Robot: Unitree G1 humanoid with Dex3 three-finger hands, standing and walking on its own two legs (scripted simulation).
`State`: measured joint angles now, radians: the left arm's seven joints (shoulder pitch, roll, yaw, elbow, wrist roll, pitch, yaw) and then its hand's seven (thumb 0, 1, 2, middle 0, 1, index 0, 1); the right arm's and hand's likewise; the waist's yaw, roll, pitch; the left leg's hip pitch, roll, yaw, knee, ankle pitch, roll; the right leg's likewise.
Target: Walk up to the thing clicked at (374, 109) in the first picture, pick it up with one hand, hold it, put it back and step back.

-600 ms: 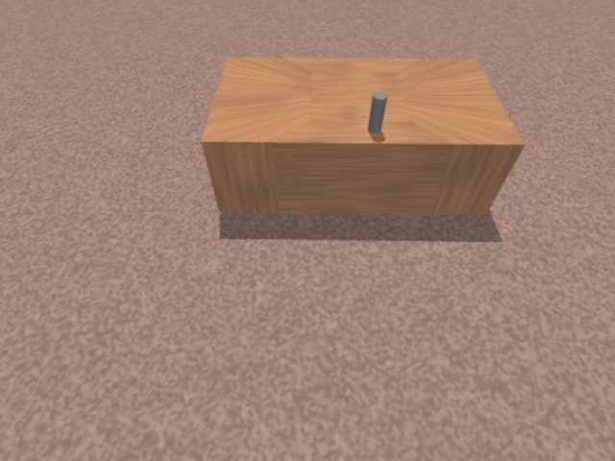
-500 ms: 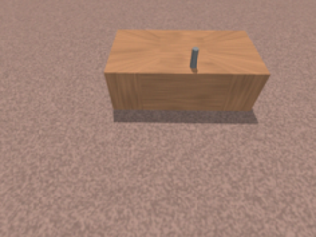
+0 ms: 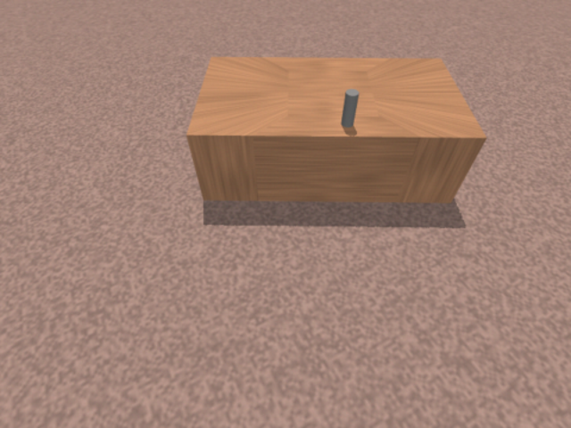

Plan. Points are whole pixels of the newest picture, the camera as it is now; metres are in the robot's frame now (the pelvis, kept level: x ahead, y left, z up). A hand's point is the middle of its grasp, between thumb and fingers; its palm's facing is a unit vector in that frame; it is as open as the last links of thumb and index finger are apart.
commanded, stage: stand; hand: right
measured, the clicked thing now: (349, 108) +1.29 -0.25 -0.32
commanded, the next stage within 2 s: walk up in 0.52 s
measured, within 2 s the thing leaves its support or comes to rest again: neither
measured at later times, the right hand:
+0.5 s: hand out of the picture +0.07 -0.25 -0.16, palm faces -0.03 +0.94 -0.34, open 7.4 cm
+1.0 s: hand out of the picture +0.15 -0.24 -0.13, palm faces +0.03 +0.90 -0.43, open 7.4 cm
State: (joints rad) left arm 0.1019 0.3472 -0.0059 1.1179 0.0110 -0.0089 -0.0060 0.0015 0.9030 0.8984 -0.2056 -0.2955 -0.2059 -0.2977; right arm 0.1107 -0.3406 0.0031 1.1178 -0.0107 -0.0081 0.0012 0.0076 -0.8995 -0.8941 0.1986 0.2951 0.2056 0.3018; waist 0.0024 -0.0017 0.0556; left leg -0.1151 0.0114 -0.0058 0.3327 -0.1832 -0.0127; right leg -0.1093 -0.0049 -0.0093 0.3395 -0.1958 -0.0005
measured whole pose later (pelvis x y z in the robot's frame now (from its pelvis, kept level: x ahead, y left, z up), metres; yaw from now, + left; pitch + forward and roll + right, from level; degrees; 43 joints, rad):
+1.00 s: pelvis +0.12 +0.04 -0.01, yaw -2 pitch -3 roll +0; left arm 0.26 0.45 0.06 0.97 0.02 -0.02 -0.07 0.01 0.91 0.90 -0.20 -0.30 -0.20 -0.30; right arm 0.33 -0.38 -0.07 0.93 -0.02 -0.08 0.04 0.01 -0.90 -0.89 0.20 0.30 0.21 0.30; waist -0.01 -0.08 0.07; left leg -0.07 0.00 0.09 0.42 -0.30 0.03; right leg -0.46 -0.02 0.06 0.94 -0.32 -0.01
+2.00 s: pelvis +0.55 -0.01 -0.03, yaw -4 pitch -2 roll +1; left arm 0.25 0.43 0.06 0.86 0.02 -0.04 -0.09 0.00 0.90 0.90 -0.20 -0.30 -0.21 -0.30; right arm 0.40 -0.43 -0.05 0.83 -0.01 -0.07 0.04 0.01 -0.89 -0.89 0.20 0.30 0.21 0.30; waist -0.03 -0.01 0.07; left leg -0.14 0.09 0.09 0.63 -0.44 -0.02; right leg -0.40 -0.07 -0.04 0.61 -0.19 -0.03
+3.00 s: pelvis +0.78 -0.04 -0.04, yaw -1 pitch -2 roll +1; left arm 0.15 0.38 0.01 0.93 0.02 -0.02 0.00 0.00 0.90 0.90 -0.21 -0.30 -0.21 -0.30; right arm 0.20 -0.39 -0.03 0.97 -0.01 0.00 0.01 0.01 -0.90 -0.89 0.20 0.30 0.21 0.30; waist 0.02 0.00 0.10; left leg -0.33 0.01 0.04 0.73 -0.35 0.00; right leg -0.43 -0.09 -0.04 0.75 -0.28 0.00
